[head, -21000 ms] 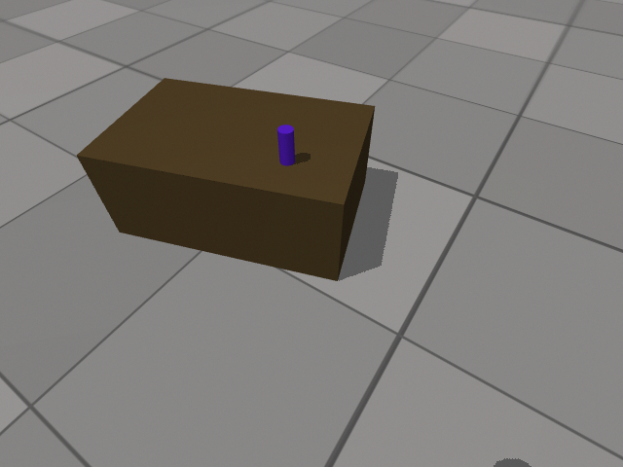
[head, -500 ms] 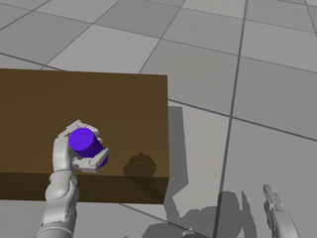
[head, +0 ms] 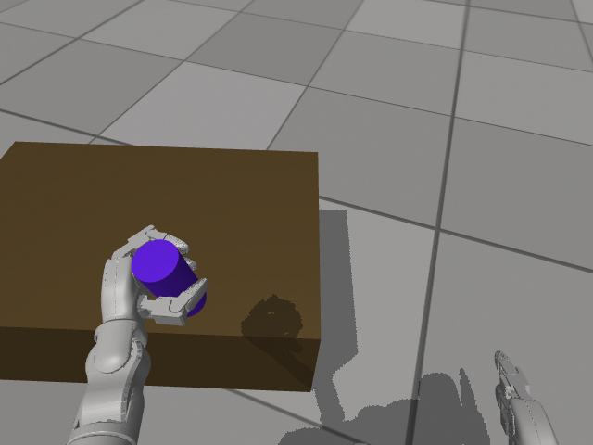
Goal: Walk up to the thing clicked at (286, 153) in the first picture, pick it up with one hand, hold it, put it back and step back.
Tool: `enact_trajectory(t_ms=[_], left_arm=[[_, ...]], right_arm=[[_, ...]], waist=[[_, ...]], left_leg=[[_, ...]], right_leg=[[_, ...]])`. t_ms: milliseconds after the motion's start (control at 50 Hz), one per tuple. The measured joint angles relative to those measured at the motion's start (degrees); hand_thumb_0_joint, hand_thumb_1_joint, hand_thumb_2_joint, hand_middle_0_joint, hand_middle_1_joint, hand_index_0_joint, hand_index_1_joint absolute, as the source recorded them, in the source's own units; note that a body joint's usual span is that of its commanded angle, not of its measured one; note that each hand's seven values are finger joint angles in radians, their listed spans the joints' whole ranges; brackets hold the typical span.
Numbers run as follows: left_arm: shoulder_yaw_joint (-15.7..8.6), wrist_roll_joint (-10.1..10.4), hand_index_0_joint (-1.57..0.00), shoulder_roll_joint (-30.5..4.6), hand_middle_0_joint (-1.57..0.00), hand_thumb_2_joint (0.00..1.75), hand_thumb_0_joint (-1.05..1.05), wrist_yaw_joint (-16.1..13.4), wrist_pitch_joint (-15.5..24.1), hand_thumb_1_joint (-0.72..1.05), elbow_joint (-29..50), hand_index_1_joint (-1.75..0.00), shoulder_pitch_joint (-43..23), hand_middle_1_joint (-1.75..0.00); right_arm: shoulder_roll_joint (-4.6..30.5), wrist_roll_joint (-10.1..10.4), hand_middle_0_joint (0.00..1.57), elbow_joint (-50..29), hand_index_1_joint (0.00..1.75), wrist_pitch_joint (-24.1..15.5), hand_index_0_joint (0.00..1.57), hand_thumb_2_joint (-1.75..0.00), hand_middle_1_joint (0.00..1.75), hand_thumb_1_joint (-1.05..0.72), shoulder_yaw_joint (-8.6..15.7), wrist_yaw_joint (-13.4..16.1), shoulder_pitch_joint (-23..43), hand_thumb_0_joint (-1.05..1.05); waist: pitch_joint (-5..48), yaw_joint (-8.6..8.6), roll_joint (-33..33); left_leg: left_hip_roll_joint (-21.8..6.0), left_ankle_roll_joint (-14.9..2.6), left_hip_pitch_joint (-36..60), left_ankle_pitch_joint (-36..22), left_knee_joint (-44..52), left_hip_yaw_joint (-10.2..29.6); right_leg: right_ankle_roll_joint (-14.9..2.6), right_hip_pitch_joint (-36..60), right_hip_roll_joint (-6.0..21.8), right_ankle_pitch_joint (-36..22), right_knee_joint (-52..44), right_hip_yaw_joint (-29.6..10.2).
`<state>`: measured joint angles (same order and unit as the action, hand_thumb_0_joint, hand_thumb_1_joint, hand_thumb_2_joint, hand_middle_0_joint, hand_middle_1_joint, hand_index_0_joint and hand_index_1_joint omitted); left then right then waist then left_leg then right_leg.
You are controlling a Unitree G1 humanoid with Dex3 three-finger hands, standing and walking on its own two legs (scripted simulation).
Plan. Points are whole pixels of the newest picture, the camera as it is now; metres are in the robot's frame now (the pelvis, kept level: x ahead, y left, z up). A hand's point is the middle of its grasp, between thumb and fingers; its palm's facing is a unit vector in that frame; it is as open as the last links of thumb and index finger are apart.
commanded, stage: hold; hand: left
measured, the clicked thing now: (173, 281) +0.33 +0.17 +0.05
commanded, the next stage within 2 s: crouch in 1.88 s
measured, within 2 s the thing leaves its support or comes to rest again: neither
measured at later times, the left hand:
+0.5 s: hand (166, 274) +0.34 +0.18 +0.06, palm faces +0.18 -0.98 -0.01, open 8.0 cm
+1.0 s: hand (167, 271) +0.34 +0.18 +0.06, palm faces +0.17 -0.98 -0.01, open 8.0 cm
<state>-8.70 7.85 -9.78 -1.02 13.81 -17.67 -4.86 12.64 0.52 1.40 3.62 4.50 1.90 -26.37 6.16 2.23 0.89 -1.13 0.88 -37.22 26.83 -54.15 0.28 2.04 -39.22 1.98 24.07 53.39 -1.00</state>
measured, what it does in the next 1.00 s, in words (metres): stands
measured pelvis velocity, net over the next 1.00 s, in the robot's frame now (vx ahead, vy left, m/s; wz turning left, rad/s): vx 0.00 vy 0.00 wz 0.01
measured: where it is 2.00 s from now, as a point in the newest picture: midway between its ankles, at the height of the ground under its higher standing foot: outside the picture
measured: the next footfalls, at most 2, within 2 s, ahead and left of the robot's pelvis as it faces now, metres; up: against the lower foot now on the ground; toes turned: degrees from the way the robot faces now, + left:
none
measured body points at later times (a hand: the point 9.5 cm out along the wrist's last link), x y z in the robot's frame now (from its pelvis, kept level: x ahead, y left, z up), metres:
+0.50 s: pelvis +0.00 +0.00 +0.00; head +0.04 +0.01 +0.45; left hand +0.32 +0.23 +0.06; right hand +0.16 -0.25 -0.02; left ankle +0.00 +0.13 -0.69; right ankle +0.02 -0.14 -0.69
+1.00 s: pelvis +0.00 +0.00 +0.00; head +0.04 +0.01 +0.45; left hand +0.32 +0.23 +0.07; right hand +0.17 -0.26 -0.02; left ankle +0.00 +0.13 -0.69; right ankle +0.02 -0.14 -0.69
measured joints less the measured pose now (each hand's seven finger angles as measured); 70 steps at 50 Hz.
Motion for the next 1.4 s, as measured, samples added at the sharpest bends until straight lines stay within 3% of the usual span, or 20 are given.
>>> enact_trajectory(t_ms=[480, 660, 760, 880, 1140, 1260, 1400], left_arm=[[-0.48, 0.08, -0.90, -0.24, -0.77, 1.10, -0.04, -0.72, 0.37, -0.24, 0.03, -1.20, 0.00, -1.13], [0.08, 0.49, -0.90, -0.55, -0.77, 1.10, -0.04, 0.80, -0.05, -0.24, -2.55, -1.20, -1.37, -1.14], [0.65, 0.32, -0.90, 0.81, -0.77, 1.10, -0.04, 0.13, -0.15, -0.24, -1.18, -1.20, -0.07, -1.14], [-0.39, 0.08, -0.90, 0.58, -0.77, 1.10, -0.04, -0.73, 0.69, -0.24, 0.29, -1.20, 0.40, -1.14], [-0.56, 0.96, -0.89, -0.57, -0.77, 1.10, -0.04, 1.29, 0.22, -0.24, -3.50, -1.21, -1.49, -1.14], [0.41, 0.46, -0.89, 0.86, -0.77, 1.11, -0.04, 0.57, 0.81, -0.24, -0.75, -1.20, 0.91, -1.14], [-1.01, 0.13, -0.89, -0.26, -0.77, 1.11, -0.04, -0.66, 1.37, -0.24, -0.22, -1.21, -0.52, -1.14]], right_arm=[[-0.47, -0.14, 0.05, 3.01, 0.05, -1.38, 0.06, -0.05, 0.05, 0.52, -0.07, 0.23, 1.36, -0.01], [-0.18, 0.05, 0.06, 4.69, 0.05, -1.74, 0.06, -0.05, 0.05, 0.52, -0.16, -0.32, 1.27, -0.01], [-0.06, -0.10, 0.06, 4.89, 0.05, -1.55, 0.06, -0.05, 0.05, 0.53, 0.15, -0.32, 1.48, -0.01], [-0.38, -0.27, 0.05, 3.66, 0.05, -1.27, 0.06, -0.06, 0.05, 0.52, 0.03, 0.05, 1.64, -0.01], [-0.03, 0.12, 0.06, 5.30, 0.05, -2.07, 0.06, -0.05, 0.05, 0.53, -0.23, -0.30, 1.94, -0.01], [0.11, -0.16, 0.05, 4.74, 0.05, -1.83, 0.06, -0.06, 0.05, 0.53, -0.10, -0.15, 1.49, -0.01], [-0.49, -0.21, 0.05, 4.31, 0.05, -1.19, 0.06, -0.06, 0.05, 0.52, -0.08, 0.13, 2.14, -0.01]], waist=[[-0.43, -0.19, 0.13], [-0.38, -0.01, -0.21], [-0.90, -0.06, -0.35], [-0.85, -0.11, -0.03], [-0.85, 0.04, -0.13], [-1.08, 0.06, -0.22], [-0.50, -0.11, 0.11]], left_leg=[[0.09, -0.08, 1.20, -0.22, 0.99, 0.04], [0.13, -0.12, 1.06, -0.43, 1.40, 0.07], [0.05, -0.09, 1.13, -0.38, 1.43, -0.22], [-0.01, 0.09, 1.52, -0.35, 1.56, -0.04], [0.04, 0.19, 1.40, -0.71, 2.09, 0.30], [-0.04, 0.13, 1.37, -0.29, 1.74, -0.01], [-0.01, 0.26, 2.03, -0.10, 1.75, 0.20]], right_leg=[[0.08, 1.35, 0.09, -0.28, -1.18, 0.08], [0.09, 1.24, 0.13, -0.48, -1.62, 0.12], [0.08, 1.13, 0.04, -0.48, -1.52, -0.17], [-0.09, 1.44, -0.01, -0.25, -1.38, 0.01], [-0.23, 1.46, 0.05, -0.49, -1.91, 0.36], [-0.14, 1.29, -0.04, -0.18, -1.54, 0.05], [-0.24, 1.97, 0.01, 0.15, -1.43, 0.26]])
